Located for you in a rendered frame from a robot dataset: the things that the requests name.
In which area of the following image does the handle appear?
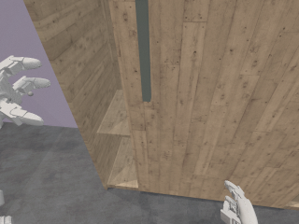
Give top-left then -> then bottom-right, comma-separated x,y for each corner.
135,0 -> 151,102

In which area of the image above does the right robot hand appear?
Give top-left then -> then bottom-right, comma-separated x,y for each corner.
221,180 -> 258,224

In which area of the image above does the left robot hand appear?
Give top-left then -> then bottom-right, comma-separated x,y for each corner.
0,55 -> 51,126

